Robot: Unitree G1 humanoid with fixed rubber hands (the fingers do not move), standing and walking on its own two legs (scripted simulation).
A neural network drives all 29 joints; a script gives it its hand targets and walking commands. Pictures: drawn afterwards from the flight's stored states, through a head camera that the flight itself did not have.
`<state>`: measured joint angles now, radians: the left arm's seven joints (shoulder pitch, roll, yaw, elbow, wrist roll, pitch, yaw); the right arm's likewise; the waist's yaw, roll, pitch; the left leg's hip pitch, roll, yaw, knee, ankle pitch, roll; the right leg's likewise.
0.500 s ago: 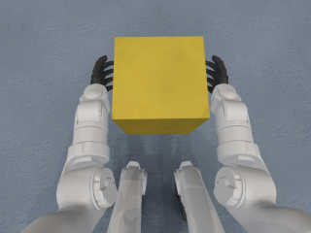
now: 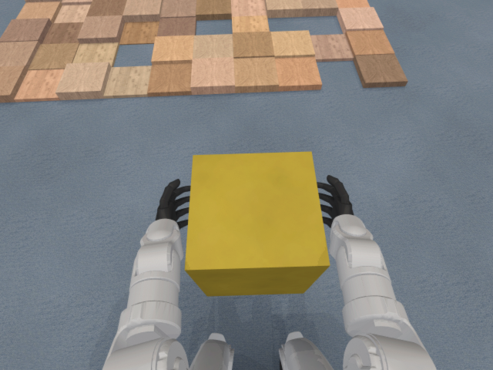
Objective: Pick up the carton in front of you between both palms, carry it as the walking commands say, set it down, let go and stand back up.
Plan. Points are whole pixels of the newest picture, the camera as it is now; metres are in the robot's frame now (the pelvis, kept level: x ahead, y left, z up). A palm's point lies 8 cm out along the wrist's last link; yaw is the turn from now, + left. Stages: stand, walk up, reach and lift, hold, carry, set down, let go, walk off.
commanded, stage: reach and lift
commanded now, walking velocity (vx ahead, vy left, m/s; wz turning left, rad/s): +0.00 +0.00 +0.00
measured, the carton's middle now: (254, 231) +0.37 +0.00 -0.10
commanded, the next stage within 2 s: hold in 1.42 s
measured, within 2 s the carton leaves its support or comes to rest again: neither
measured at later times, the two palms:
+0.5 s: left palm (147, 219) +0.32 +0.15 +0.09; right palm (372, 211) +0.32 -0.15 +0.09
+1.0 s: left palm (146, 212) +0.32 +0.15 +0.10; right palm (373, 206) +0.32 -0.15 +0.10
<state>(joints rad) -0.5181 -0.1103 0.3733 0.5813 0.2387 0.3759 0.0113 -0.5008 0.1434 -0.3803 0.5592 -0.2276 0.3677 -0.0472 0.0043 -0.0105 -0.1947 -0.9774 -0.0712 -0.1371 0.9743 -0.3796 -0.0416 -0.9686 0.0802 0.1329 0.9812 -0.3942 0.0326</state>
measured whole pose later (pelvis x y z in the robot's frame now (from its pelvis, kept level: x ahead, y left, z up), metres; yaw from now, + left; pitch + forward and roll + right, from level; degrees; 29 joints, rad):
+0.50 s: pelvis +0.03 +0.00 +0.07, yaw +0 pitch -1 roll +0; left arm -0.27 -0.15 0.26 0.40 0.28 0.60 0.01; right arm -0.28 0.15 -0.27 0.40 -0.27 0.60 -0.01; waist 0.00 0.00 -0.08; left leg -0.21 -0.04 -0.15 0.45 -0.22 -0.02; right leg -0.20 0.04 0.15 0.45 -0.23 0.02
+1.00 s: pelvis +0.03 +0.00 +0.07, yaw +0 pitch -3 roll +0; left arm -0.29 -0.16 0.26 0.34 0.30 0.65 -0.01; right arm -0.29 0.16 -0.27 0.34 -0.29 0.64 0.01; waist 0.00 -0.01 -0.01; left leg -0.14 -0.04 -0.14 0.40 -0.20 -0.02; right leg -0.14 0.03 0.14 0.41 -0.22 0.02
